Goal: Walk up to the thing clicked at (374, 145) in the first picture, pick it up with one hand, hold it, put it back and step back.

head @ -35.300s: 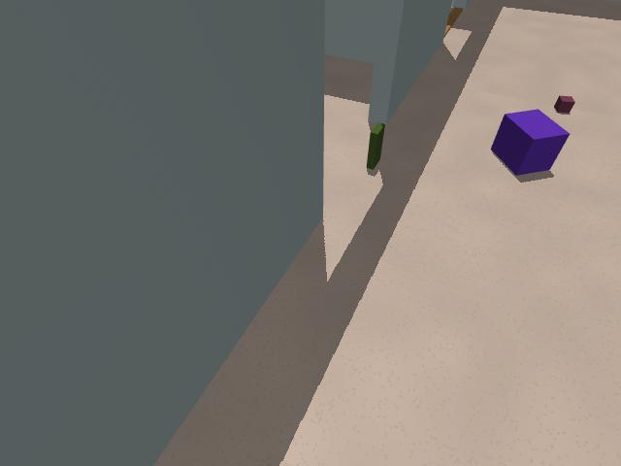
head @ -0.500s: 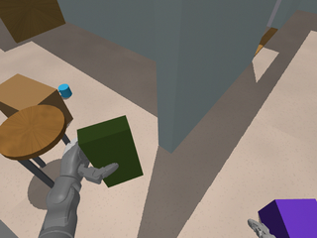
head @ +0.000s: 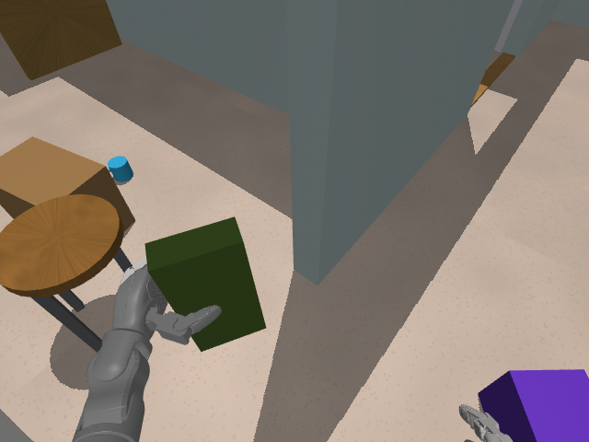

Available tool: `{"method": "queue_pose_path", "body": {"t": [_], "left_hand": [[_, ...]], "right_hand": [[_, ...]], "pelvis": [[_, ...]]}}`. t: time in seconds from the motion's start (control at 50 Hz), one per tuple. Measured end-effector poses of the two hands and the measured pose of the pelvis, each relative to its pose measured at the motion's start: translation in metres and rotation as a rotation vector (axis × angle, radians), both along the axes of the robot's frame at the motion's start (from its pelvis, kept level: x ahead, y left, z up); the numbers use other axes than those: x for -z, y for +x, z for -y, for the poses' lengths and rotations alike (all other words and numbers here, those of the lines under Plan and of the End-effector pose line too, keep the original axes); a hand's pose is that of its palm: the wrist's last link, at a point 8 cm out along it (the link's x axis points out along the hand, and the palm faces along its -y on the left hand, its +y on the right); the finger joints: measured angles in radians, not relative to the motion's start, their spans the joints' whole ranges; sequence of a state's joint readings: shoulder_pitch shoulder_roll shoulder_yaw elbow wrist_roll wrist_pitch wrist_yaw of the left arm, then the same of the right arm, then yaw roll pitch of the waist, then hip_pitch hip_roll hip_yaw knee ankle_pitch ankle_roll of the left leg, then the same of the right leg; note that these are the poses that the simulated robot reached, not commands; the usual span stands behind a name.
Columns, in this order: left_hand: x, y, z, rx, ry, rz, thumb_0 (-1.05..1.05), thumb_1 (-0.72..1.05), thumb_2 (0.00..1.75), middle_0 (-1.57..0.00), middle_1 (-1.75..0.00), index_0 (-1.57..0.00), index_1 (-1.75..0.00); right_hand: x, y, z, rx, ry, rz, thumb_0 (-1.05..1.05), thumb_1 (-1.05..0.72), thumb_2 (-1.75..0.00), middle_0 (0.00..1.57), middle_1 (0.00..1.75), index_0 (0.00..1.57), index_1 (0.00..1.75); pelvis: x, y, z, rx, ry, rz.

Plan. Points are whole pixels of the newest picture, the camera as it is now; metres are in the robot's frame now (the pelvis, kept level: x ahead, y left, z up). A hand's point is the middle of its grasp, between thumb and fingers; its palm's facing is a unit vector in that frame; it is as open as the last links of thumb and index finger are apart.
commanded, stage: hold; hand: left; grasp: from the side
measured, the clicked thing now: (215, 292) +0.32 +0.13 +0.05
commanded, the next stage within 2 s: crouch in 0.92 s
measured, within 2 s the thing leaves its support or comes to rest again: neither
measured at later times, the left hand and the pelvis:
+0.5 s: hand (186, 292) +0.32 +0.17 +0.05, palm faces -0.05 -1.00 +0.00, open 8.5 cm; pelvis +0.00 +0.00 +0.00, yaw +0 degrees
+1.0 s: hand (188, 296) +0.31 +0.16 +0.05, palm faces -0.05 -1.00 +0.00, open 8.5 cm; pelvis +0.00 +0.00 +0.00, yaw +0 degrees
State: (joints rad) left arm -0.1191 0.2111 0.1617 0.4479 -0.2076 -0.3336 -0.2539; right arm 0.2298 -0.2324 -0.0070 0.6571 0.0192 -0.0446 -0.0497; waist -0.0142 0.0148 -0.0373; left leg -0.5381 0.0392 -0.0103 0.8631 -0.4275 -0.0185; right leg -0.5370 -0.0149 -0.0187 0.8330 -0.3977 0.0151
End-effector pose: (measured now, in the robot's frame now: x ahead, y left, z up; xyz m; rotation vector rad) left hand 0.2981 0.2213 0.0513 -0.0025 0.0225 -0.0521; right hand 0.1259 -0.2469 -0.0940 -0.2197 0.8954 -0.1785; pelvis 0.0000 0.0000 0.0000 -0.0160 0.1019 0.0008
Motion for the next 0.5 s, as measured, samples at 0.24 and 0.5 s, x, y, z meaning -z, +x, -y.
{"method": "queue_pose_path", "body": {"t": [0.24, 0.5], "left_hand": [[0.0013, -0.0020, -0.0007, 0.005, -0.004, 0.001, 0.00, -0.25, 0.96, -0.87, -1.16, -0.87, -1.15], [-0.0031, 0.0029, -0.0008, 0.001, 0.003, 0.005, 0.00, -0.25, 0.96, -0.87, -1.17, -0.87, -1.15]], "right_hand": [[0.0002, 0.0004, -0.0022, 0.001, 0.006, 0.006, 0.01, -0.90, -0.89, 0.20, 0.30, 0.20, 0.30], [0.0008, 0.0002, -0.0037, 0.003, 0.013, -0.001, 0.01, -0.90, -0.89, 0.20, 0.30, 0.20, 0.30]], "pelvis": [[0.0006, 0.0004, -0.0022, -0.001, -0.002, -0.002], [-0.0004, 0.0030, -0.0023, -0.001, -0.002, 0.000]]}}
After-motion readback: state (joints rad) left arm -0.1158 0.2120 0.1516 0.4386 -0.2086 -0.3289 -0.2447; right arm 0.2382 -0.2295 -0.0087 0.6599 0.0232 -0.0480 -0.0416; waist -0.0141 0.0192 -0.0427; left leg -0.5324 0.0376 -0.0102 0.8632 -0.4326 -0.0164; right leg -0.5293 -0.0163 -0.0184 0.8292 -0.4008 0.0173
